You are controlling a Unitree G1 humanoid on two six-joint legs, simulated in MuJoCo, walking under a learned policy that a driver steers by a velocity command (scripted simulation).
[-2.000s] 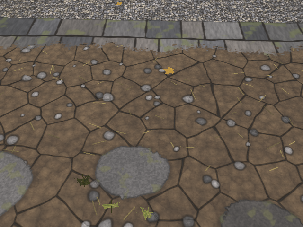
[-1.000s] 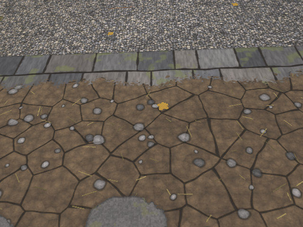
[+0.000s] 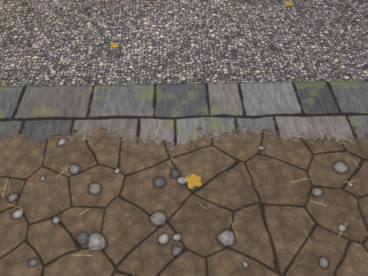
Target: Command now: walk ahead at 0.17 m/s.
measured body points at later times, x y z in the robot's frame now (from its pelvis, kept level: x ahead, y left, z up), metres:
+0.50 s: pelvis +0.09 -0.01 -0.01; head +0.10 +0.00 +0.44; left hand +0.18 +0.24 -0.15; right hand +0.11 -0.26 -0.15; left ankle +0.08 +0.12 -0.74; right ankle +0.17 -0.12 -0.74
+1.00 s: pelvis +0.13 +0.01 -0.01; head +0.14 +0.01 +0.44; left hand +0.20 +0.25 -0.16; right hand +0.13 -0.23 -0.16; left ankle +0.08 +0.12 -0.74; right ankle +0.17 -0.12 -0.74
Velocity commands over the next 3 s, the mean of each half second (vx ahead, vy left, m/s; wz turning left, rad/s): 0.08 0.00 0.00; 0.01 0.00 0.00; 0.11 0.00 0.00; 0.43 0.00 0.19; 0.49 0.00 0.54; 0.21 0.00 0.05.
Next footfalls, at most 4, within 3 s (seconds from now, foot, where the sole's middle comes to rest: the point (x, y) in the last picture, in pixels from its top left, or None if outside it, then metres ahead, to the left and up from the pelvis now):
0.06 right None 0.21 -0.12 -0.78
0.34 left None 0.12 0.12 -0.78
2.04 left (154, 242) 0.60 0.10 -0.78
2.52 right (177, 167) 0.94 0.00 -0.78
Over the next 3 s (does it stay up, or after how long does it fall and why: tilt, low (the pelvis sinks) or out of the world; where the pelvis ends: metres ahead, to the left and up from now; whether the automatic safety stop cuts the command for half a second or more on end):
stays up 0.86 0.07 -0.01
